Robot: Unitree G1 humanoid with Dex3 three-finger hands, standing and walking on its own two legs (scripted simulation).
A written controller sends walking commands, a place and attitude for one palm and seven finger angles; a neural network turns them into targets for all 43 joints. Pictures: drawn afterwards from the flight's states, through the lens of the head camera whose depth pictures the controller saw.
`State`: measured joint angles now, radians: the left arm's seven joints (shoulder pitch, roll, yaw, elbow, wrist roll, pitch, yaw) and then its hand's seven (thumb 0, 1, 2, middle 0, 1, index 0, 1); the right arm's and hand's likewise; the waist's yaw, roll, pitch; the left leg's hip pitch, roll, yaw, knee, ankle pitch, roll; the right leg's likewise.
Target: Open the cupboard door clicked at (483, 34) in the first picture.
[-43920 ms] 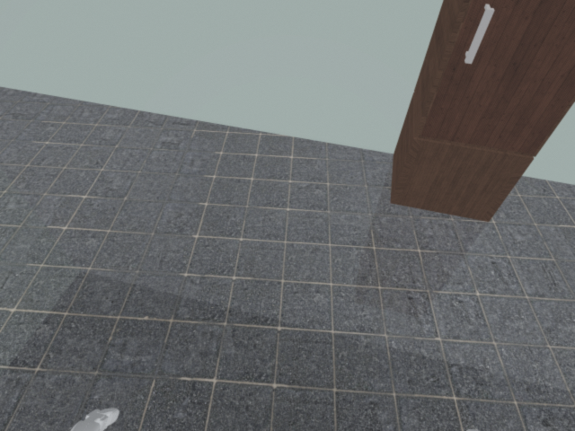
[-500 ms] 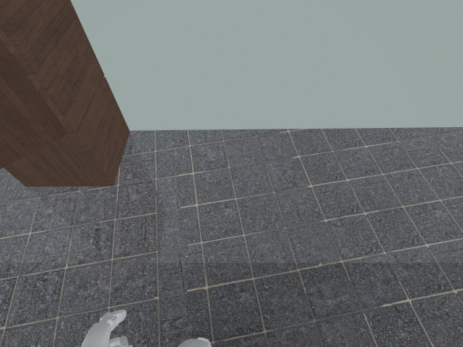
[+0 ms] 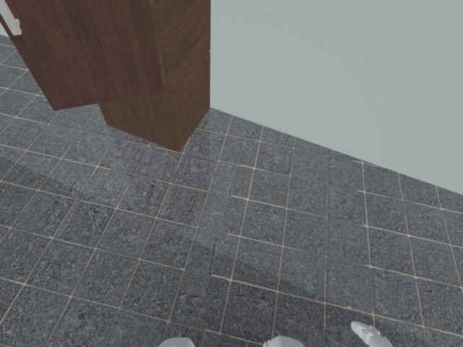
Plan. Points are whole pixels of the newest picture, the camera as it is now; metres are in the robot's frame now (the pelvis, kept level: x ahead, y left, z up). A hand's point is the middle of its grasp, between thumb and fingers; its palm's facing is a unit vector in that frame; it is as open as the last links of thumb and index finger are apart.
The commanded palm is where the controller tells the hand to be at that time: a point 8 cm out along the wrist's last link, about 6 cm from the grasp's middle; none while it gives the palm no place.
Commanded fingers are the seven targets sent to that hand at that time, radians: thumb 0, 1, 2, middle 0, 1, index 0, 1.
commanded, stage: turn to face it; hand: left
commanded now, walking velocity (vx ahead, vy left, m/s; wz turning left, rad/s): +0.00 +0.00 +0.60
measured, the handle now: (1, 0) +0.86 +0.68 +0.07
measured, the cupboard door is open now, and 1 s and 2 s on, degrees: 42 42 42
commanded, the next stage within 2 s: take the last steps up to it in 0.56 s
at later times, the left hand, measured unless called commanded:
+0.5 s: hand out of the picture +0.05 +0.15 -0.13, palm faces +0.23 -0.93 -0.27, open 7.4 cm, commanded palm none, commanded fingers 0.00 0.90 0.90 -0.20 -0.30 -0.20 -0.30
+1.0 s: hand out of the picture -0.01 +0.19 -0.15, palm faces +0.41 -0.89 -0.19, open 7.4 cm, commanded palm none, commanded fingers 0.00 0.90 0.90 -0.20 -0.30 -0.20 -0.30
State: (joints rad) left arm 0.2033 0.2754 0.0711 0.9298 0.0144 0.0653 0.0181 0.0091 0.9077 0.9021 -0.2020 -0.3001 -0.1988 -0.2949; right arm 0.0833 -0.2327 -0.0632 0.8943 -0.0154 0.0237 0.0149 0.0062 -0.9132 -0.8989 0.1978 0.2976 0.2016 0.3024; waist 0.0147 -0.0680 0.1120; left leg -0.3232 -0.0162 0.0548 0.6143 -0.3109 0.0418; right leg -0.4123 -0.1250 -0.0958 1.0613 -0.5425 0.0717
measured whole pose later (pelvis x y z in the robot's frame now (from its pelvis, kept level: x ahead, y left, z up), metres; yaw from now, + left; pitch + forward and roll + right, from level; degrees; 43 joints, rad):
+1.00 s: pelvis +0.03 -0.01 +0.02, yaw +22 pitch +0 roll +0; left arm 0.23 0.22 0.06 1.01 0.03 0.02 -0.02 0.01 0.91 0.90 -0.20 -0.30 -0.20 -0.29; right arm 0.26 -0.16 -0.02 1.01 -0.02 -0.03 -0.01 0.01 -0.92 -0.90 0.20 0.30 0.20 0.30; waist 0.03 -0.03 0.04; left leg -0.14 -0.05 0.04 0.37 -0.24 0.07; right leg -0.51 -0.11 -0.04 1.09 -0.32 0.03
